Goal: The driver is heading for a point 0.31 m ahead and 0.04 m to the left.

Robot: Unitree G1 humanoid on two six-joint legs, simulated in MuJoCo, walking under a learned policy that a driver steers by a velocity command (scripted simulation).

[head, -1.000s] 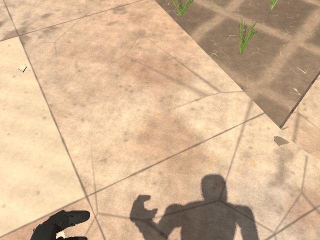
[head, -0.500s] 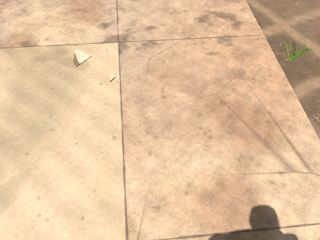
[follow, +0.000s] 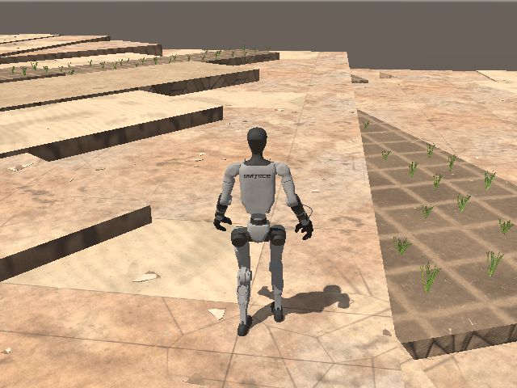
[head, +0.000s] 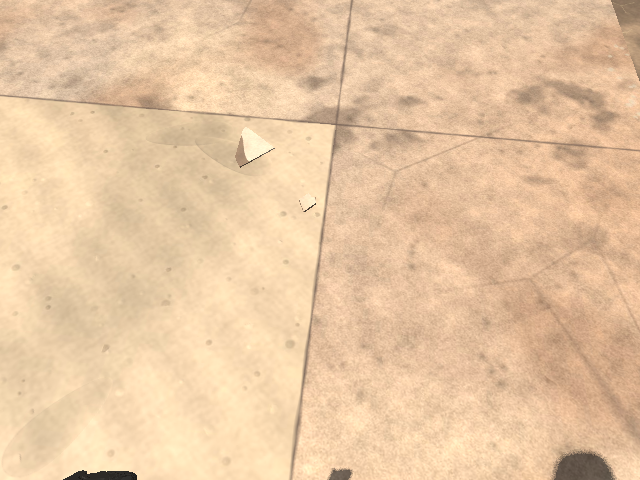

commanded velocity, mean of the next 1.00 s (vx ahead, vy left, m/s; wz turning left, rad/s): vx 0.02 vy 0.00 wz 0.31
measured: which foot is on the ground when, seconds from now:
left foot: down 0.00-0.02, up 0.04-0.42, down 0.44-1.00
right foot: up 0.00-0.00, down 0.02-0.44, up 0.46-0.82, down 0.84-1.00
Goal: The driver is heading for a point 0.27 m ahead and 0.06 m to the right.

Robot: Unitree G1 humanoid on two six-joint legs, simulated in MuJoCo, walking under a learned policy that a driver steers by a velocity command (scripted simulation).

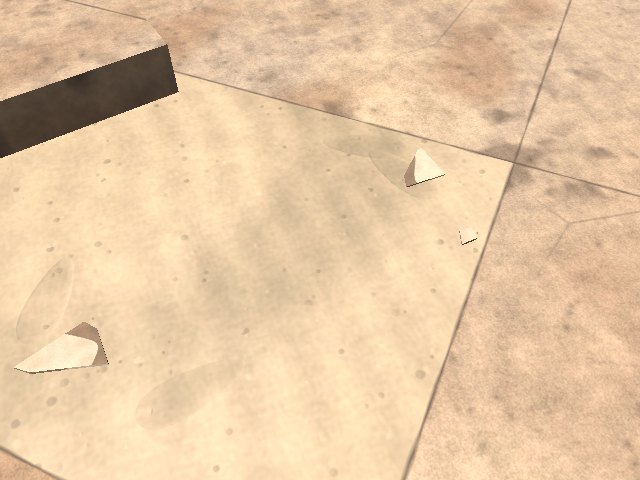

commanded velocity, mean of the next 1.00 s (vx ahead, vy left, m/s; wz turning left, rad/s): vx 0.14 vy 0.00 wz -0.39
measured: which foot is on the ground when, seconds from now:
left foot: down 0.00-0.52, up 0.54-0.96, down 0.98-1.00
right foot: down 0.00-0.08, up 0.10-0.50, down 0.52-1.00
